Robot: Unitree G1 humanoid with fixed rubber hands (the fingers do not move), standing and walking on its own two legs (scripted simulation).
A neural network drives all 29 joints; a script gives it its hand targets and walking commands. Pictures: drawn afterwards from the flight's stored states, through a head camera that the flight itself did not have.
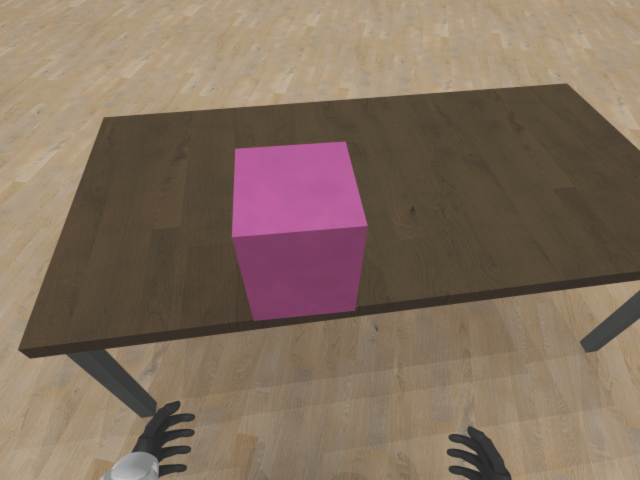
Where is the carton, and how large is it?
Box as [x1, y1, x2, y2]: [232, 141, 367, 320]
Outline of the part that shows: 345,141 235,149 232,239 254,320 354,310 367,225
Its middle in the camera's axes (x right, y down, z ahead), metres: -0.04 -0.02 +0.73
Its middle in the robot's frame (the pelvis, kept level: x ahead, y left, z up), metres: +0.55 +0.07 -0.08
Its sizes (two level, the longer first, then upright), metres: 0.210 0.200 0.250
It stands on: a table, 0.55 m high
